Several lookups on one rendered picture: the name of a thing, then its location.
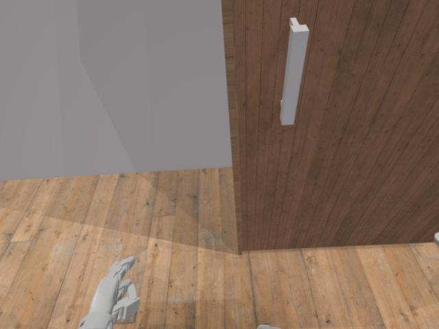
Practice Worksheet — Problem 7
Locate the robot left forearm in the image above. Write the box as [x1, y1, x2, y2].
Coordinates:
[78, 311, 113, 329]

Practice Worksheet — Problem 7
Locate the left robot hand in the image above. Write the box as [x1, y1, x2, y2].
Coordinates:
[88, 256, 140, 324]

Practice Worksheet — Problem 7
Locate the handle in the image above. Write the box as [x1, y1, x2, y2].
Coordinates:
[280, 18, 309, 125]

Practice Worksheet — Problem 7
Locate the wardrobe door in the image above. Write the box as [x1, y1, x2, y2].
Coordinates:
[234, 0, 439, 251]

